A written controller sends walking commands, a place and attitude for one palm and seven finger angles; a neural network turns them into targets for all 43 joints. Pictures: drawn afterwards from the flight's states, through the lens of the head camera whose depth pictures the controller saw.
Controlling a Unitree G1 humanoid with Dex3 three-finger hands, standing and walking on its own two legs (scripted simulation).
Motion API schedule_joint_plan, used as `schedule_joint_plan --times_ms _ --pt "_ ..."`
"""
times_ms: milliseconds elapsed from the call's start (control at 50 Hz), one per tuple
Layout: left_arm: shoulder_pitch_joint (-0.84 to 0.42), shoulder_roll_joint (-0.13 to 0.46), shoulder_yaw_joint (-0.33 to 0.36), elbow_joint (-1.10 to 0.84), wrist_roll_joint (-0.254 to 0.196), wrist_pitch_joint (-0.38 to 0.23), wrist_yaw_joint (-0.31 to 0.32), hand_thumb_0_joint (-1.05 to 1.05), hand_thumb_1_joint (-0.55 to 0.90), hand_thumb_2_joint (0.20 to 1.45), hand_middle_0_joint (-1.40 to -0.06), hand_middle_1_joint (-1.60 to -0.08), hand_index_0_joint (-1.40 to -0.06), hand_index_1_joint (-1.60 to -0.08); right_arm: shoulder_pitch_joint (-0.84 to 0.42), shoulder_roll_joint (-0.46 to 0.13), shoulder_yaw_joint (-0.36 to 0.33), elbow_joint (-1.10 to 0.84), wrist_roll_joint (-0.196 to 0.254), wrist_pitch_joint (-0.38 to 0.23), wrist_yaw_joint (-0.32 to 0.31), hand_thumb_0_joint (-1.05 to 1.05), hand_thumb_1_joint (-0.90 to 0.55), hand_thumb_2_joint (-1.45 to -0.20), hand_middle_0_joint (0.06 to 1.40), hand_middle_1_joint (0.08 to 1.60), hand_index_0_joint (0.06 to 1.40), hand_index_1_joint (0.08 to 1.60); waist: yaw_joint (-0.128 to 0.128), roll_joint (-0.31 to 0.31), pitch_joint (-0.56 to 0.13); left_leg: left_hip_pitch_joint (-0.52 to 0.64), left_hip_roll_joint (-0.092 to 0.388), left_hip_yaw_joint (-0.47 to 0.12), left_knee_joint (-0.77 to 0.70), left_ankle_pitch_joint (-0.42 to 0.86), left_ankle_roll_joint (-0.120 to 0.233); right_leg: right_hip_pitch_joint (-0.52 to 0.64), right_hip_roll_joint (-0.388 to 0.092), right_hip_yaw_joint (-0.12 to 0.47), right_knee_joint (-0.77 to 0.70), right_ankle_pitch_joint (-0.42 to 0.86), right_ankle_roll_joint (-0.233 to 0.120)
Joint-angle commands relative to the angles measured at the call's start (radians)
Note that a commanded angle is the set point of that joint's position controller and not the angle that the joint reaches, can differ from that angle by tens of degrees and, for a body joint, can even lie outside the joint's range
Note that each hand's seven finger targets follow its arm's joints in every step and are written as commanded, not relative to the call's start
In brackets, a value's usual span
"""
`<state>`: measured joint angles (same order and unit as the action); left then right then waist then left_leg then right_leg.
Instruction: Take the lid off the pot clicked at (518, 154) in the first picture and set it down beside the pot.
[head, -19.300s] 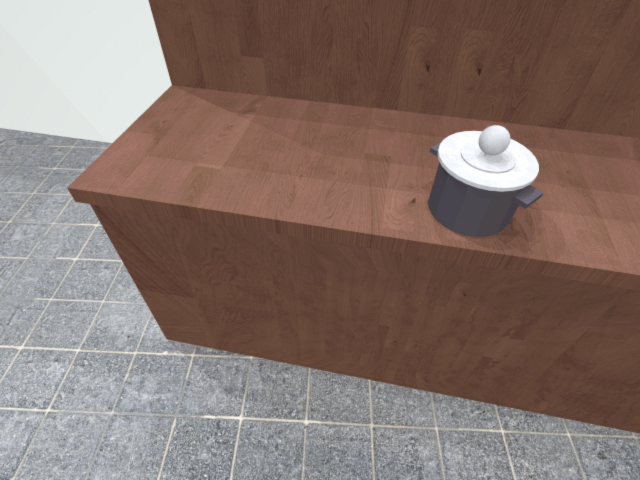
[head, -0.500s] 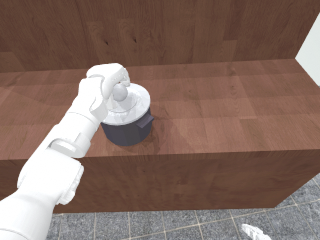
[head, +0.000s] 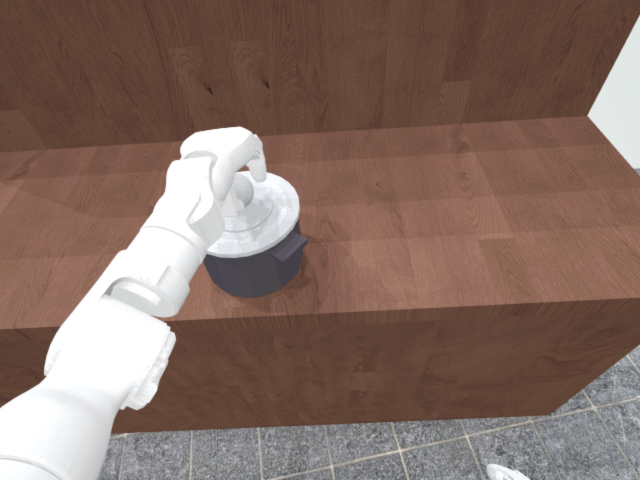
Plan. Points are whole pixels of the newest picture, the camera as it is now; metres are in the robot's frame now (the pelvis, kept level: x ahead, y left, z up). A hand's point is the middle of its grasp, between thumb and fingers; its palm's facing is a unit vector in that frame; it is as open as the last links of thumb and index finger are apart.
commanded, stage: close the fingers and squeeze the knob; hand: left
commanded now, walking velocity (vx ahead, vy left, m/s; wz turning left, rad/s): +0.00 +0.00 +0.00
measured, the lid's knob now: (235, 191) +0.49 +0.12 +0.10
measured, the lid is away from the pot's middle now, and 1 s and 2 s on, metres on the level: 0.00 0.00 0.01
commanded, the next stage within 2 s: lift the lid straight up in 0.74 s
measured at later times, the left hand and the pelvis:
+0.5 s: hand (228, 191) +0.45 +0.12 +0.14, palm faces -0.28 -0.08 -0.96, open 7.6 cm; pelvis +0.00 -0.01 +0.00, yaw +0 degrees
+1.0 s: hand (226, 189) +0.45 +0.12 +0.14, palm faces -0.29 -0.08 -0.95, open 7.6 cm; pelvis +0.00 -0.01 +0.00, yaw +0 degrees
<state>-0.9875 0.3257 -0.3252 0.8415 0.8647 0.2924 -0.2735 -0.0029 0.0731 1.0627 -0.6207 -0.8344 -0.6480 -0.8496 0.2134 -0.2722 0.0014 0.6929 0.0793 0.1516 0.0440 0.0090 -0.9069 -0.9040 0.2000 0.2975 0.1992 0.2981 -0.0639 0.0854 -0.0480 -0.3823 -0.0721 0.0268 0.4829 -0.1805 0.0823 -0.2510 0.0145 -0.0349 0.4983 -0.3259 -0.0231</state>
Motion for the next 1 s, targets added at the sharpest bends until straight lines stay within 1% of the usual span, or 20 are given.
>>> schedule_joint_plan --times_ms 0,20,80,140,180,200,260,300,320,400,480,540,580,620,700,780,840,880,920,980 --pt "-0.493 0.224 0.101 -0.164 0.023 0.003 0.025 0.000 0.204 0.974 -0.682 -0.948 -0.682 -0.948 -0.071 -0.125 -0.032 -0.133 0.002 -0.033 -0.010 0.000 -0.900 -0.900 0.200 0.300 0.200 0.300 0.003 -0.134 -0.342 0.339 0.028 -0.083 0.001 0.228 0.008 -0.060 0.018 0.009 -0.066 0.385 -0.016" --pt "-0.493 0.247 0.117 -0.161 0.023 0.004 0.027 0.000 0.219 0.961 -0.689 -0.955 -0.689 -0.955 -0.069 -0.127 -0.030 -0.130 0.003 -0.032 -0.014 0.000 -0.900 -0.900 0.200 0.300 0.200 0.300 0.005 -0.145 -0.351 0.333 0.026 -0.080 -0.003 0.223 0.009 -0.043 0.017 0.012 -0.065 0.388 -0.015" --pt "-0.506 0.172 0.055 -0.191 0.023 -0.002 0.013 0.000 0.264 0.922 -0.710 -0.973 -0.710 -0.973 -0.081 -0.117 -0.030 -0.141 0.005 -0.031 -0.013 0.000 -0.900 -0.900 0.200 0.300 0.200 0.300 -0.005 -0.125 -0.347 0.341 0.027 -0.081 0.005 0.245 0.009 -0.065 0.013 0.008 -0.063 0.396 -0.018" --pt "-0.486 0.216 0.086 -0.164 0.034 0.003 0.016 0.000 0.259 0.960 -0.697 -0.948 -0.722 -0.963 -0.075 -0.121 -0.029 -0.134 0.006 -0.026 -0.012 0.000 -0.900 -0.900 0.200 0.300 0.200 0.300 0.002 -0.105 -0.338 0.348 0.028 -0.082 0.006 0.235 0.005 -0.073 0.019 0.008 -0.060 0.379 -0.018" --pt "-0.496 0.228 0.102 -0.222 0.025 -0.010 0.013 0.000 0.260 0.989 -0.686 -0.934 -0.733 -0.962 -0.084 -0.119 -0.028 -0.152 0.000 -0.029 -0.012 0.000 -0.900 -0.900 0.200 0.300 0.200 0.300 0.009 -0.100 -0.385 0.358 0.025 -0.084 0.015 0.270 0.008 -0.044 0.012 0.014 -0.057 0.419 -0.021" --pt "-0.483 0.235 0.098 -0.210 0.031 -0.009 0.013 0.000 0.265 0.998 -0.683 -0.930 -0.740 -0.963 -0.091 -0.120 -0.027 -0.151 0.004 -0.026 -0.012 0.000 -0.900 -0.900 0.200 0.300 0.200 0.300 0.006 -0.101 -0.374 0.354 0.027 -0.083 0.014 0.257 0.007 -0.044 0.014 0.014 -0.056 0.416 -0.018" --pt "-0.482 0.169 0.045 -0.210 0.027 0.003 0.009 0.000 0.287 1.017 -0.682 -0.925 -0.756 -0.969 -0.093 -0.115 -0.030 -0.147 0.009 -0.019 -0.007 0.000 -0.900 -0.900 0.200 0.300 0.200 0.300 -0.005 -0.105 -0.349 0.363 0.029 -0.085 0.013 0.252 0.004 -0.078 0.020 0.006 -0.058 0.391 -0.016" --pt "-0.495 0.219 0.081 -0.198 0.026 0.002 0.011 0.000 0.306 1.026 -0.685 -0.925 -0.765 -0.973 -0.092 -0.121 -0.027 -0.144 0.009 -0.016 -0.012 0.000 -0.900 -0.900 0.200 0.300 0.200 0.300 -0.004 -0.121 -0.337 0.333 0.028 -0.081 0.008 0.215 0.007 -0.061 0.018 0.012 -0.065 0.380 -0.016" --pt "-0.510 0.199 0.060 -0.173 0.026 0.009 0.012 0.000 0.316 1.030 -0.688 -0.925 -0.769 -0.975 -0.093 -0.119 -0.024 -0.140 0.012 -0.016 -0.013 0.000 -0.900 -0.900 0.200 0.300 0.200 0.300 -0.009 -0.121 -0.319 0.322 0.024 -0.079 0.003 0.196 0.006 -0.070 0.018 0.011 -0.064 0.369 -0.016" --pt "-0.514 0.233 0.088 -0.187 0.026 0.005 0.008 0.000 0.359 1.046 -0.698 -0.925 -0.784 -0.986 -0.096 -0.121 -0.024 -0.144 0.008 -0.020 -0.018 0.000 -0.900 -0.900 0.200 0.300 0.200 0.300 -0.001 -0.115 -0.356 0.327 0.022 -0.077 0.009 0.198 0.010 -0.045 0.013 0.018 -0.064 0.389 -0.015" --pt "-0.513 0.219 0.080 -0.171 0.023 -0.003 -0.001 0.000 0.400 1.059 -0.715 -0.932 -0.804 -0.998 -0.090 -0.119 -0.022 -0.144 0.008 -0.020 -0.022 0.000 -0.900 -0.900 0.200 0.300 0.200 0.300 -0.006 -0.136 -0.354 0.310 0.022 -0.072 0.009 0.200 0.012 -0.037 0.011 0.020 -0.067 0.396 -0.015" --pt "-0.513 0.196 0.056 -0.160 0.025 -0.001 -0.003 0.000 0.429 1.069 -0.730 -0.940 -0.823 -1.006 -0.084 -0.119 -0.023 -0.136 0.010 -0.020 -0.021 0.000 -0.900 -0.900 0.200 0.300 0.200 0.300 -0.011 -0.109 -0.337 0.325 0.020 -0.074 0.012 0.207 0.012 -0.058 0.015 0.018 -0.067 0.400 -0.014" --pt "-0.502 0.237 0.098 -0.172 0.021 -0.012 -0.005 0.000 0.447 1.076 -0.741 -0.946 -0.835 -1.012 -0.081 -0.122 -0.025 -0.143 0.006 -0.022 -0.023 0.000 -0.900 -0.900 0.200 0.300 0.200 0.300 -0.003 -0.131 -0.353 0.313 0.020 -0.072 0.015 0.216 0.016 -0.031 0.010 0.022 -0.070 0.420 -0.015" --pt "-0.496 0.256 0.100 -0.137 0.025 -0.011 -0.005 0.000 0.466 1.082 -0.752 -0.951 -0.848 -1.019 -0.082 -0.125 -0.019 -0.136 0.011 -0.019 -0.025 0.000 -0.900 -0.900 0.200 0.300 0.200 0.300 -0.006 -0.137 -0.326 0.292 0.019 -0.067 0.006 0.195 0.013 -0.026 0.013 0.024 -0.068 0.419 -0.011" --pt "-0.499 0.198 0.059 -0.192 0.020 -0.021 -0.010 0.000 0.503 1.096 -0.775 -0.964 -0.872 -1.029 -0.086 -0.119 -0.026 -0.144 0.009 -0.022 -0.021 0.000 -0.900 -0.900 0.200 0.300 0.200 0.300 -0.008 -0.106 -0.338 0.330 0.022 -0.074 0.012 0.225 0.014 -0.046 0.014 0.020 -0.068 0.421 -0.014" --pt "-0.503 0.258 0.110 -0.186 0.021 -0.021 -0.003 0.000 0.525 1.105 -0.788 -0.972 -0.887 -1.035 -0.082 -0.125 -0.025 -0.144 0.008 -0.022 -0.023 0.000 -0.900 -0.900 0.200 0.300 0.200 0.300 0.000 -0.121 -0.344 0.310 0.023 -0.069 0.004 0.203 0.016 -0.028 0.011 0.026 -0.075 0.407 -0.015" --pt "-0.511 0.216 0.069 -0.171 0.019 -0.010 -0.002 0.000 0.533 1.108 -0.793 -0.974 -0.891 -1.037 -0.077 -0.122 -0.026 -0.136 0.013 -0.020 -0.022 0.000 -0.900 -0.900 0.200 0.300 0.200 0.300 -0.009 -0.117 -0.329 0.315 0.021 -0.072 0.000 0.184 0.015 -0.045 0.018 0.018 -0.076 0.385 -0.012" --pt "-0.546 0.269 0.111 -0.197 0.023 -0.016 -0.001 0.000 0.535 1.109 -0.795 -0.974 -0.892 -1.038 -0.080 -0.125 -0.026 -0.140 0.008 -0.026 -0.026 0.000 -0.900 -0.900 0.200 0.300 0.200 0.300 -0.003 -0.127 -0.354 0.316 0.023 -0.075 0.002 0.192 0.017 -0.027 0.014 0.024 -0.077 0.394 -0.015" --pt "-0.574 0.307 0.132 -0.226 0.033 -0.017 0.007 0.000 0.537 1.110 -0.796 -0.975 -0.894 -1.039 -0.080 -0.124 -0.027 -0.138 0.008 -0.032 -0.028 0.000 -0.900 -0.900 0.200 0.300 0.200 0.300 -0.001 -0.092 -0.393 0.351 0.020 -0.077 0.002 0.202 0.017 -0.015 0.017 0.030 -0.073 0.405 -0.014" --pt "-0.627 0.210 0.062 -0.294 0.020 -0.020 -0.002 0.000 0.539 1.111 -0.798 -0.975 -0.894 -1.039 -0.085 -0.111 -0.032 -0.145 0.006 -0.043 -0.024 0.000 -0.900 -0.900 0.200 0.300 0.200 0.300 -0.013 -0.071 -0.399 0.391 0.025 -0.088 0.007 0.236 0.016 -0.053 0.018 0.015 -0.073 0.406 -0.019"
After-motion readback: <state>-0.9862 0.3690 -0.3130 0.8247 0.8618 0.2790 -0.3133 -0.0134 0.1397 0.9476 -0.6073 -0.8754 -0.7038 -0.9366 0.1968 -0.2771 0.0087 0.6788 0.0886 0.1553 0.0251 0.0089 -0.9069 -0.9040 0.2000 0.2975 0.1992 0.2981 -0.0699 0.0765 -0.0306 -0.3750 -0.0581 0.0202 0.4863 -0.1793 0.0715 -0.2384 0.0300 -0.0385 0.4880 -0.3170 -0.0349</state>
